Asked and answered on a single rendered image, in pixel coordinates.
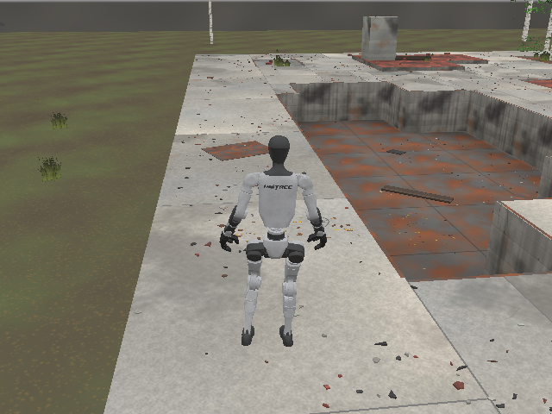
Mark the robot left forearm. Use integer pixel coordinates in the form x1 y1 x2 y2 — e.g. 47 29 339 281
223 205 241 237

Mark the robot right upper arm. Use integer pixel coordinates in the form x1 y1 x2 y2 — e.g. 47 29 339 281
296 173 319 220

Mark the left robot thigh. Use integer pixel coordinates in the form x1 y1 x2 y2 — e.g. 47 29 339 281
246 239 264 291

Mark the robot left hand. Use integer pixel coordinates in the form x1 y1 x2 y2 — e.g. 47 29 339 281
220 232 239 252

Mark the robot right hand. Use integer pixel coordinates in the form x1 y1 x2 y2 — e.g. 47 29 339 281
307 233 327 250

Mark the humanoid robot torso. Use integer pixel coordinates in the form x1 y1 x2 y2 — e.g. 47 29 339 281
258 168 298 259

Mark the robot right forearm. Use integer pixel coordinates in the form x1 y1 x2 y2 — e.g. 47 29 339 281
310 208 325 236

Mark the robot left upper arm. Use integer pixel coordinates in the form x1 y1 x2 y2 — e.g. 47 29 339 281
234 172 260 219

